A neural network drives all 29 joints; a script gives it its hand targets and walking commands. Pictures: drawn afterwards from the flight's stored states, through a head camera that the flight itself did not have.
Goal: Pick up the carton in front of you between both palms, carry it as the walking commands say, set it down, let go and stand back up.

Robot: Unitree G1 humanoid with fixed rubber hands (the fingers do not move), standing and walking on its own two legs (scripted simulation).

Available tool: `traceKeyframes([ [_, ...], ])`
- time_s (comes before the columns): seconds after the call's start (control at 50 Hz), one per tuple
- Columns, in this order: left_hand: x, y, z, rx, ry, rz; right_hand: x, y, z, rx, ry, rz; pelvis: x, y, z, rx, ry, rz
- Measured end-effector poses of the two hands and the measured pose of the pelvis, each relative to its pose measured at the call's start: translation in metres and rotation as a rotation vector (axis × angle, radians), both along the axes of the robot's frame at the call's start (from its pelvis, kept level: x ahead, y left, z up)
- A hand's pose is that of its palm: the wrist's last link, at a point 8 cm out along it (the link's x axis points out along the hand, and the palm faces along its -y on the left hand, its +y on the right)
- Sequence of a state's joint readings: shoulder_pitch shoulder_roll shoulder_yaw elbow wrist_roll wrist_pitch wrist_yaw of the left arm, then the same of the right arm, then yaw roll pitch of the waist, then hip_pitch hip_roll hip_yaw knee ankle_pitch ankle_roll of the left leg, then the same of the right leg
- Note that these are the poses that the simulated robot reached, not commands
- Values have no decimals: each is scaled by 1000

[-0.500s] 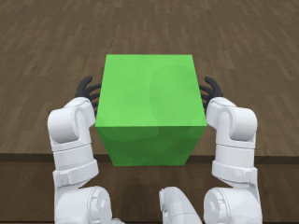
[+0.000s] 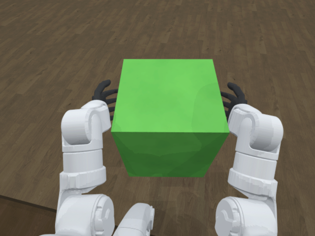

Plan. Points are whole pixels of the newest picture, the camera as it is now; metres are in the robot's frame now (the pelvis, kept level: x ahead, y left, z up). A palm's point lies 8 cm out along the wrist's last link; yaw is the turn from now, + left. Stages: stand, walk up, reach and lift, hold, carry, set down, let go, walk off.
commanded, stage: carry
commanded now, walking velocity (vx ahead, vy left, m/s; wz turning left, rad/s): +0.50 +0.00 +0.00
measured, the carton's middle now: (166, 123) +0.38 +0.03 +0.07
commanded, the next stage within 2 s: none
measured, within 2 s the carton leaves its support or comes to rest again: neither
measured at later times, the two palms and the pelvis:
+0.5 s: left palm (122, 10) +0.69 +0.20 +0.22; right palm (221, 18) +0.66 -0.10 +0.22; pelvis +0.31 +0.08 +0.09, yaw -2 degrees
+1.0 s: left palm out of the picture +0.95 +0.17 +0.32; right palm out of the picture +0.95 -0.13 +0.31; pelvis +0.60 +0.03 +0.14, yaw +1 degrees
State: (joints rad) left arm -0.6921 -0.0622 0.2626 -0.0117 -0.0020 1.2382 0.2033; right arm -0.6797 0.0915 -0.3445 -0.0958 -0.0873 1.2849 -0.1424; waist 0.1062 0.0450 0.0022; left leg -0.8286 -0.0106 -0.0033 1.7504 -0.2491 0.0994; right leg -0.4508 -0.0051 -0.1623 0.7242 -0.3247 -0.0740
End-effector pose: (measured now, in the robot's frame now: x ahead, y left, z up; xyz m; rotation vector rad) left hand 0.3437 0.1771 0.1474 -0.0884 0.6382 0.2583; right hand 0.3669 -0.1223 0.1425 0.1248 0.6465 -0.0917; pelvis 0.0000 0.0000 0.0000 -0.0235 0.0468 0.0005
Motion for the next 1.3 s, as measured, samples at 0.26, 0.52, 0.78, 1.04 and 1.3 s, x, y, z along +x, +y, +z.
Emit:
traceKeyframes([
  [0.26, 188, -2, 96, 32, -72, -86, 163, -3, 85, -9, -70, -57, 175, 36, 38, 80, 27, -26],
  [0.52, 353, 23, 78, -90, 64, -133, 302, 25, 84, -48, 76, -146, 322, 80, 102, 54, 0, -36],
  [0.78, 477, 35, 175, -55, -106, -128, 439, 35, 188, -92, -98, -96, 460, 68, 153, 19, 42, -19],
  [1.04, 621, -6, 154, 11, 46, -85, 599, -6, 152, -40, 49, -39, 615, 23, 142, 32, 27, 9],
  [1.3, 729, -6, 120, -33, 51, -45, 710, -6, 117, 1, 61, -64, 740, 23, 170, 48, 59, 1],
])
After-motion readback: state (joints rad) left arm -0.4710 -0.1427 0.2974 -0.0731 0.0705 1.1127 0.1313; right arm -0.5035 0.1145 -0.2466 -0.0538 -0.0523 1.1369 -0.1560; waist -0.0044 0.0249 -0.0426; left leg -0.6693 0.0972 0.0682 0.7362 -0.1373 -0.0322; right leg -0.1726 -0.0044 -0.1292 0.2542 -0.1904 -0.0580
